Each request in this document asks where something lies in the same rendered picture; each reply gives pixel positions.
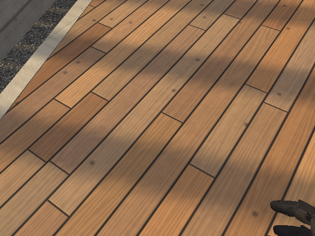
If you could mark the robot right hand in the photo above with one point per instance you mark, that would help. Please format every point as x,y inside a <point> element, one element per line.
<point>302,211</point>

